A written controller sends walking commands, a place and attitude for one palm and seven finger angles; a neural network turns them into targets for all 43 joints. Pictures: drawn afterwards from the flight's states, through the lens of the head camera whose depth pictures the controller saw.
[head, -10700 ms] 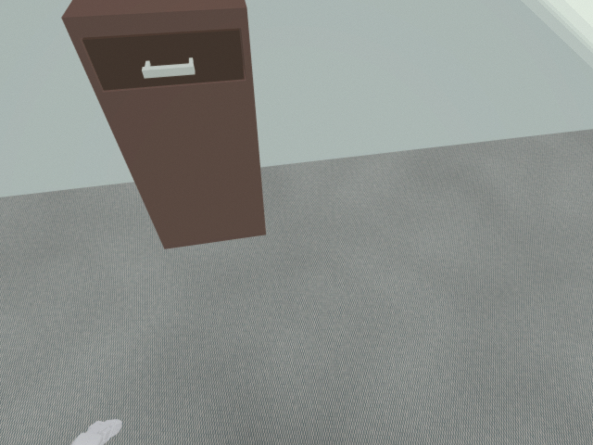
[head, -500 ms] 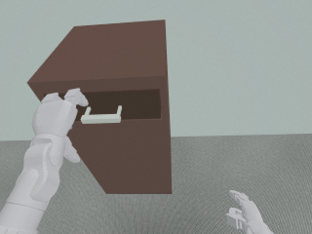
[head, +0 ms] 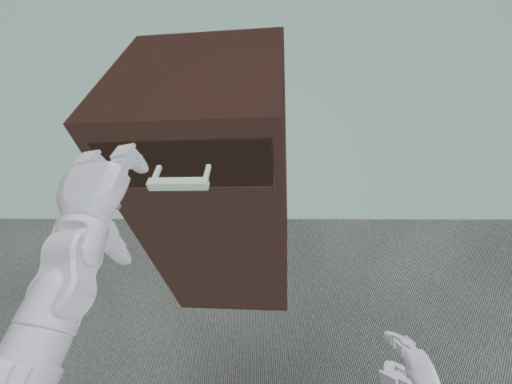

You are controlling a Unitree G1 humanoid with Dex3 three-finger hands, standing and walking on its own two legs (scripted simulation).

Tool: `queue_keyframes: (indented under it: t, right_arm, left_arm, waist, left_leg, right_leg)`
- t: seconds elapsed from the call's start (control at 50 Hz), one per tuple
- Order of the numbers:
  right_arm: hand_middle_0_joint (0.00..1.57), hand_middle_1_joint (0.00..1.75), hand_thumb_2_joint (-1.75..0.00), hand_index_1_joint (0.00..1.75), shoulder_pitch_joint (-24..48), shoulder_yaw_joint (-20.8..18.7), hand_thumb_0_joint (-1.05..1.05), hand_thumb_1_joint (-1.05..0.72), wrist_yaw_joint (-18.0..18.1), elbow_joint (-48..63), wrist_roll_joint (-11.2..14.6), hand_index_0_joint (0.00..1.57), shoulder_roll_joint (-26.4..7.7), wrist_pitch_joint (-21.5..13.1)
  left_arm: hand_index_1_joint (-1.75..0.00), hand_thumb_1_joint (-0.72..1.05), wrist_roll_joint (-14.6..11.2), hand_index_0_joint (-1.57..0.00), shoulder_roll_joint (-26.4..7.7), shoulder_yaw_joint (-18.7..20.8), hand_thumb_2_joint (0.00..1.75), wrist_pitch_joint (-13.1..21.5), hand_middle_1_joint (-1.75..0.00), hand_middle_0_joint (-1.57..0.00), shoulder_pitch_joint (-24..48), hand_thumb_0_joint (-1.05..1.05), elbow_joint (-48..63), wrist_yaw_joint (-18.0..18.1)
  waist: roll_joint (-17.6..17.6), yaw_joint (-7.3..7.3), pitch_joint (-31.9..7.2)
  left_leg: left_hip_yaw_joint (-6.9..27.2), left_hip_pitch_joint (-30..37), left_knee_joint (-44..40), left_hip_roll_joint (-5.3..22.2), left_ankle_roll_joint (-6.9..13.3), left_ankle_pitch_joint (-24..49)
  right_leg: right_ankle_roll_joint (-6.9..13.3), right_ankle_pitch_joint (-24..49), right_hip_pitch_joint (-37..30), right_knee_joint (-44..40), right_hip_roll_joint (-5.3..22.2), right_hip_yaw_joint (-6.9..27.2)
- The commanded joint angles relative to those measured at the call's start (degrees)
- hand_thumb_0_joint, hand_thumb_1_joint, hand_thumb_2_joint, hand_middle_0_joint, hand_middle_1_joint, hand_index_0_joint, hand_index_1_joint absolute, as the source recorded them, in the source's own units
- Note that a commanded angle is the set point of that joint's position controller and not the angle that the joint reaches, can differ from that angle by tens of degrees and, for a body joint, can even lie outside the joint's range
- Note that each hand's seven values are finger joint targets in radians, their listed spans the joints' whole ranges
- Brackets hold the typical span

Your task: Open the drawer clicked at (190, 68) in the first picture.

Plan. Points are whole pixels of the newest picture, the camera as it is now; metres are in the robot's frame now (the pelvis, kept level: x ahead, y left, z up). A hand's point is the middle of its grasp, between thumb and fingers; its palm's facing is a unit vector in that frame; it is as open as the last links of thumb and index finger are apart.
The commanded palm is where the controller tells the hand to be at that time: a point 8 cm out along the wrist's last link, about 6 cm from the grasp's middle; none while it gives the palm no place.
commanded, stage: move the hooked fingers above the handle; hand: left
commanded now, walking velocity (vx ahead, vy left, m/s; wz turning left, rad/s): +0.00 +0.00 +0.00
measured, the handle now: (180, 176) +0.49 +0.24 +0.03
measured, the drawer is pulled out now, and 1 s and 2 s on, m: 0.00 0.00 0.00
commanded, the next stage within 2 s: none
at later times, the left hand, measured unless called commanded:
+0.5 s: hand (151, 203) +0.36 +0.23 +0.10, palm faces -0.01 -0.10 -1.00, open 13.9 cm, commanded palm +0.33 +0.24 +0.18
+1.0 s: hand (176, 196) +0.39 +0.20 +0.08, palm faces -0.01 -0.10 -0.99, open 13.8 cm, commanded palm +0.38 +0.24 +0.16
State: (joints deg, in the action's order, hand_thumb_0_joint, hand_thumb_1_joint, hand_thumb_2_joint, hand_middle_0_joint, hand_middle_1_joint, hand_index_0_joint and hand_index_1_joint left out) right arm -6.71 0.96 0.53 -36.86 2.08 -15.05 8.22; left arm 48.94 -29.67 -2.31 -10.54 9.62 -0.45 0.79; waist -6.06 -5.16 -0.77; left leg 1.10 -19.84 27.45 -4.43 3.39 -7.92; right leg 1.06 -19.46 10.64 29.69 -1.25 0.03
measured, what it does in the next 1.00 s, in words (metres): stands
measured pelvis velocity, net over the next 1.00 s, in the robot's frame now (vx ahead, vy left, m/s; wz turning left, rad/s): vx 0.03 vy -0.01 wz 0.00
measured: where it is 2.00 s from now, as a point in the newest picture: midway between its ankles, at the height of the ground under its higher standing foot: outside the picture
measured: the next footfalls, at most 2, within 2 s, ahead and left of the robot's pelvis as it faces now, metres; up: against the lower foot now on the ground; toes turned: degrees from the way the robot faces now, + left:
none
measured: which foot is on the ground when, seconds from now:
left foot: down 0.00-1.00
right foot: down 0.00-1.00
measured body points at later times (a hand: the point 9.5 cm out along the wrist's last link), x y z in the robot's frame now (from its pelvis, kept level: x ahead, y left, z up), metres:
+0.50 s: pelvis +0.02 -0.01 +0.00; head +0.04 -0.04 +0.45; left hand +0.35 +0.23 +0.15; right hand +0.21 -0.24 -0.12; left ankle +0.07 +0.08 -0.73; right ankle -0.04 -0.11 -0.73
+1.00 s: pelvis +0.03 -0.01 -0.01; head +0.06 -0.03 +0.44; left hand +0.38 +0.21 +0.14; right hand +0.20 -0.25 -0.13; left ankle +0.07 +0.08 -0.73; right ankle -0.04 -0.11 -0.73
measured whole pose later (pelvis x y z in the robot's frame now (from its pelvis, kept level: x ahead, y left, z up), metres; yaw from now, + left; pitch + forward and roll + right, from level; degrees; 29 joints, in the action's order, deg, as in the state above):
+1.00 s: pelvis +0.03 -0.01 -0.01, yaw +0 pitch +6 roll +0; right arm -7.9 -1.2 3.2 -35.5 1.5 -15.5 9.9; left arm 50.7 -28.6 -6.0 1.1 16.6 -11.1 0.1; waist -3.8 -2.1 -2.8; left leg 1.2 -27.4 34.8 -4.1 3.2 -13.5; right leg 1.6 -23.7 16.8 34.3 -1.8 -0.2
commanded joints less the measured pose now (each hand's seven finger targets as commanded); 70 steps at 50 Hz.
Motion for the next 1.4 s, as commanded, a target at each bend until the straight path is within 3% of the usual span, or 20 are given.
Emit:
queue_keyframes:
  t: [0.0,0.08,0.18,0.24,0.38,0.44,0.48,0.58,0.64,0.72,0.82,0.88,0.92,0.98,1.06,1.16,1.18,1.26,1.34,1.38]
  right_arm:
    - [0.2,0.3,-0.9,0.3,10.51,-1.67,0.0,-0.9,0.75,10.81,-0.19,0.2,-6.09,-3.46]
    - [0.2,0.3,-0.9,0.3,10.04,-1.3,0.0,-0.9,1.71,10.06,-0.94,0.2,-6.24,-3.54]
    - [0.2,0.3,-0.9,0.3,8.6,-1.41,0.0,-0.9,2.1,8.45,-0.62,0.2,-5.85,-3.22]
    - [0.2,0.3,-0.9,0.3,8.31,-1.89,0.0,-0.9,1.66,8.9,-0.6,0.2,-5.79,-3.24]
    - [0.2,0.3,-0.9,0.3,6.82,-2.47,0.0,-0.9,1.3,10.05,-0.32,0.2,-6.84,-1.84]
    - [0.2,0.3,-0.9,0.3,6.17,-2.62,0.0,-0.9,1.86,9.88,-0.67,0.2,-7.12,-1.83]
    - [0.2,0.3,-0.9,0.3,6.27,-2.57,0.0,-0.9,1.94,9.86,-1.32,0.2,-7.3,-1.62]
    - [0.2,0.3,-0.9,0.3,4.57,-3.02,0.0,-0.9,1.38,8.57,-1.05,0.2,-6.65,-1.18]
    - [0.2,0.3,-0.9,0.3,4.66,-3.2,0.0,-0.9,0.97,8.73,-0.46,0.2,-6.85,-0.4]
    - [0.2,0.3,-0.9,0.3,4.1,-3.68,0.0,-0.9,0.84,9.88,0.19,0.2,-7.62,0.45]
    - [0.2,0.3,-0.9,0.3,3.14,-3.88,0.0,-0.9,2.21,9.97,-0.1,0.2,-7.54,0.3]
    - [0.2,0.3,-0.9,0.3,1.64,-4.1,0.0,-0.9,3.21,8.58,-1.03,0.2,-7.36,-0.17]
    - [0.2,0.3,-0.9,0.3,1.11,-4.12,0.0,-0.9,3.27,7.98,-1.01,0.2,-6.68,-0.54]
    - [0.2,0.3,-0.9,0.3,-0.28,-4.14,0.0,-0.9,2.8,6.23,-0.95,0.2,-6.59,-0.29]
    - [0.2,0.3,-0.9,0.3,0.87,-3.61,0.0,-0.9,2.22,6.51,-0.24,0.2,-6.65,0.64]
    - [0.2,0.3,-0.9,0.3,-0.32,-4.16,0.0,-0.9,2.08,8.55,0.64,0.2,-8.48,2.01]
    - [0.2,0.3,-0.9,0.3,-0.54,-4.35,0.0,-0.9,2.25,9.05,0.65,0.2,-8.5,2.13]
    - [0.2,0.3,-0.9,0.3,-1.58,-4.52,0.0,-0.9,3.64,8.6,0.15,0.2,-8.09,0.98]
    - [0.2,0.3,-0.9,0.3,-5.56,-5.23,0.0,-0.9,4.25,5.7,-0.67,0.2,-7.12,-0.3]
    - [0.2,0.3,-0.9,0.3,-7.03,-5.43,0.0,-0.9,3.78,4.43,-1.06,0.2,-7.69,-0.41]
  left_arm:
    - [-1.2,-0.5,0.79,-0.3,-8.98,1.7,0.3,0.58,-1.2,-0.3,15.9,0.0,12.67,-1.64]
    - [-1.2,-0.5,1.2,-0.3,-17.66,10.01,0.3,4.03,-1.2,-0.3,17.07,0.0,13.55,-1.56]
    - [-1.2,-0.5,0.47,-0.3,-17.93,12.56,0.3,6.36,-1.2,-0.3,21.14,0.0,6.63,1.27]
    - [-1.2,-0.5,0.87,-0.3,-14.55,9.24,0.3,6.05,-1.2,-0.3,21.91,0.0,7.05,2.13]
    - [-1.2,-0.5,1.13,-0.3,-8.43,1.16,0.3,2.97,-1.2,-0.3,21.38,0.0,4.52,-1.27]
    - [-1.2,-0.5,1.47,-0.3,-14.27,6.16,0.3,4.79,-1.2,-0.3,22.29,0.0,6.04,-1.44]
    - [-1.2,-0.5,1.56,-0.3,-19.6,11.62,0.3,6.76,-1.2,-0.3,22.3,0.0,8.77,-0.07]
    - [-1.2,-0.5,0.58,-0.3,-20.75,16.9,0.3,7.4,-1.2,-0.3,18.83,0.0,3.16,4.04]
    - [-1.2,-0.5,0.93,-0.3,-18.11,14.35,0.3,4.68,-1.2,-0.3,17.56,0.0,-0.04,4.48]
    - [-1.2,-0.5,0.55,-0.3,-10.68,4.56,0.3,1.36,-1.2,-0.3,18.11,0.0,-1.1,0.88]
    - [-1.2,-0.5,0.82,-0.3,-10.08,0.47,0.3,5.27,-1.2,-0.3,27.16,0.0,4.01,-3.14]
    - [-1.2,-0.5,1.85,-0.3,-16.5,6.88,0.3,10.62,-1.2,-0.3,31.72,0.0,5.89,-0.67]
    - [-1.2,-0.5,2.55,-0.3,-17.09,9.45,0.3,12.73,-1.2,-0.3,32.3,0.0,3.96,2.68]
    - [-1.2,-0.5,2.62,-0.3,-21.54,16.45,0.3,11.26,-1.2,-0.3,31.5,0.0,-5.63,7.87]
    - [-1.2,-0.5,4.29,-0.3,-17.62,11.35,0.3,4.01,-1.2,-0.3,32.43,0.0,-16.64,10.16]
    - [-1.2,-0.5,4.16,-0.3,-10.03,-0.35,0.3,-1.38,-1.2,-0.3,32.86,0.0,-19.53,2.16]
    - [-1.2,-0.5,3.42,-0.3,-6.77,-3.65,0.3,-0.77,-1.2,-0.3,33.75,0.0,-18.55,-0.23]
    - [-1.2,-0.5,1.37,-0.3,-8.19,-3.57,0.3,8.39,-1.2,-0.3,41.44,0.0,-8.85,-4.59]
    - [-1.2,-0.5,3.24,-0.3,-12.37,2.81,0.3,17.49,-1.2,-0.3,48.56,0.0,-7.92,1.72]
    - [-1.2,-0.5,4.26,-0.3,-20.01,11.79,0.3,18.2,-1.2,-0.3,48.06,0.0,-11.83,7.11]
  waist:
    - [5.5,1.72,-13.1]
    - [5.06,0.6,-13.28]
    - [3.15,0.74,-10.9]
    - [0.64,0.96,-14.48]
    - [5.05,3.23,-14.93]
    - [7.36,2.32,-17.78]
    - [5.08,0.74,-20.92]
    - [4.11,-0.18,-18.61]
    - [4.67,0.38,-18.16]
    - [6.38,3.38,-17.39]
    - [5.95,6.09,-18.14]
    - [3.34,4.91,-21.61]
    - [0.41,3.72,-22.85]
    - [2.04,1.64,-21.27]
    - [3.75,1.53,-20.41]
    - [7.39,5.57,-20.89]
    - [7.66,6.74,-20.88]
    - [5.82,8.27,-20.78]
    - [0.46,7.41,-20.84]
    - [-0.51,4.44,-22.58]
  left_leg:
    - [1.68,14.68,-2.73,2.15,-0.9,0.88]
    - [1.46,14.23,-2.14,1.88,-0.56,2.91]
    - [1.1,12.95,-1.99,1.84,-1.16,3.22]
    - [0.99,15.02,-0.95,1.82,-1.24,6.03]
    - [1.17,14.19,0.68,1.59,-0.78,7.74]
    - [0.95,14.14,1.82,1.28,-0.17,10.15]
    - [0.76,13.6,2.53,0.89,-0.33,13.3]
    - [0.11,10.9,3.48,1.24,-0.72,15.05]
    - [-0.42,9.96,3.64,1.44,-0.86,14.76]
    - [-0.41,11.18,4.47,1.42,-0.33,13.9]
    - [0.62,13.53,6.01,1.05,0.45,14.01]
    - [1.4,14.87,6.65,1.29,0.18,14.49]
    - [1.9,15.4,6.91,1.67,-0.35,15.59]
    - [1.5,11.01,6.34,1.97,-0.96,12.99]
    - [-0.14,7.1,5.38,2.06,-1.43,9.56]
    - [-0.42,8.4,5.87,2.13,-0.3,10.1]
    - [-0.29,9.42,6.15,2.0,0.0,10.77]
    - [0.9,12.51,7.31,1.47,0.89,11.93]
    - [3.45,15.96,7.4,3.02,-0.41,10.87]
    - [3.69,13.67,7.25,3.09,-1.32,11.12]
  right_leg:
    - [0.6,5.05,5.85,-6.31,-0.4,0.05]
    - [0.77,7.11,4.01,-6.8,-0.55,0.74]
    - [1.11,6.92,5.19,-6.53,-0.77,-0.07]
    - [1.09,9.73,5.5,-5.54,-0.81,-0.23]
    - [0.87,13.13,6.45,-4.48,-0.71,-0.22]
    - [0.49,18.13,4.62,-3.55,-0.53,0.46]
    - [0.79,22.04,1.55,-2.29,-0.38,1.05]
    - [0.87,24.39,2.26,-1.31,-0.7,0.53]
    - [0.54,24.32,3.49,-0.72,-0.81,0.19]
    - [-0.03,23.47,6.39,-0.99,-0.77,0.08]
    - [-0.18,23.89,9.12,-0.85,-0.77,0.47]
    - [0.51,21.52,9.48,-0.01,-0.95,0.62]
    - [1.04,20.05,11.07,1.32,-1.38,-0.11]
    - [1.63,16.12,10.53,1.37,-1.88,-0.85]
    - [1.31,14.42,9.75,1.37,-1.91,-0.94]
    - [0.42,18.2,9.54,0.26,-1.27,-0.15]
    - [0.35,19.02,9.74,-0.16,-1.05,-0.06]
    - [0.14,20.62,12.17,-0.21,-0.94,0.81]
    - [1.44,11.45,20.01,1.33,-2.12,-0.91]
    - [2.16,9.46,19.28,2.65,-2.48,-1.5]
